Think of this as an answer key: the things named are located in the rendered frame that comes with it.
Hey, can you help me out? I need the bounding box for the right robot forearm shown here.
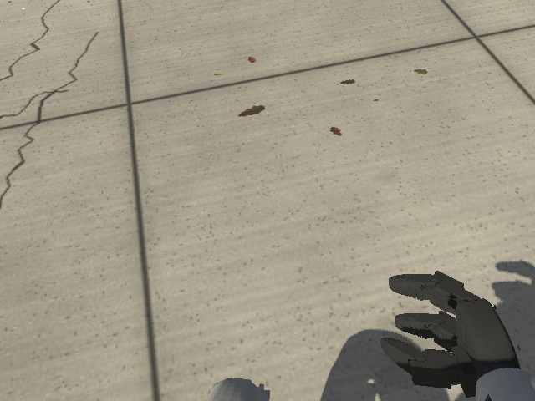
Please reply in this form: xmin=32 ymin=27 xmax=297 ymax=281
xmin=476 ymin=368 xmax=535 ymax=401

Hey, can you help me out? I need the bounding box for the robot right hand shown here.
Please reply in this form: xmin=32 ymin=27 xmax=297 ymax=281
xmin=380 ymin=271 xmax=521 ymax=398

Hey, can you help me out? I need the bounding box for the robot left thigh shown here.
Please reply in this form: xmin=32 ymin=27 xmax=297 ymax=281
xmin=208 ymin=378 xmax=270 ymax=401

